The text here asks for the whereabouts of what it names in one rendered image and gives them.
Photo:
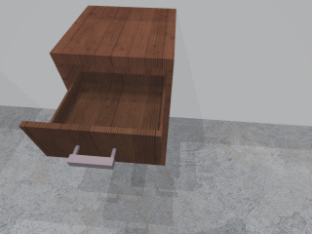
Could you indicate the handle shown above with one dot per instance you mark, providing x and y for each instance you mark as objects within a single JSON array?
[{"x": 87, "y": 161}]

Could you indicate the drawer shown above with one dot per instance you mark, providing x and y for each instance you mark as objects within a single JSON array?
[{"x": 105, "y": 110}]

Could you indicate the cabinet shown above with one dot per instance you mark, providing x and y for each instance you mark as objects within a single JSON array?
[{"x": 127, "y": 40}]

